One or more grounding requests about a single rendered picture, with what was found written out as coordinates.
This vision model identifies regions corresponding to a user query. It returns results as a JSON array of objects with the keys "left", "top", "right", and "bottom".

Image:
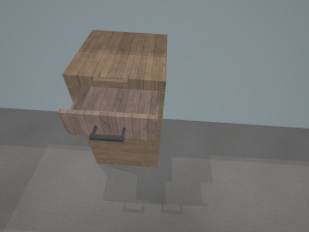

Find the handle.
[
  {"left": 93, "top": 77, "right": 128, "bottom": 86},
  {"left": 89, "top": 126, "right": 126, "bottom": 143}
]

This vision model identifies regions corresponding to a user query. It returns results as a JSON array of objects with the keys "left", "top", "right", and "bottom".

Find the cabinet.
[{"left": 62, "top": 30, "right": 168, "bottom": 168}]

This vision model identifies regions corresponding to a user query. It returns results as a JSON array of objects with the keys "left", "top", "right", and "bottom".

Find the drawer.
[{"left": 57, "top": 86, "right": 159, "bottom": 141}]

